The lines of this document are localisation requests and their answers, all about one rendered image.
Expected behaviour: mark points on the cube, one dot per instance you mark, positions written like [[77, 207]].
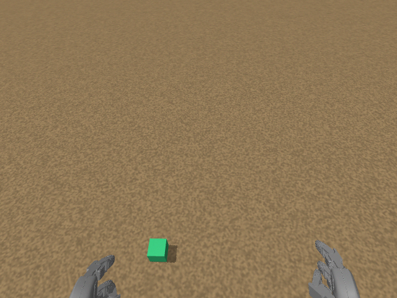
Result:
[[158, 249]]

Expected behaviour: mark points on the right robot hand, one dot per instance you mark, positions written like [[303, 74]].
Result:
[[340, 280]]

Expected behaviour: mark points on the left robot hand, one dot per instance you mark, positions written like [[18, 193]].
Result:
[[86, 286]]

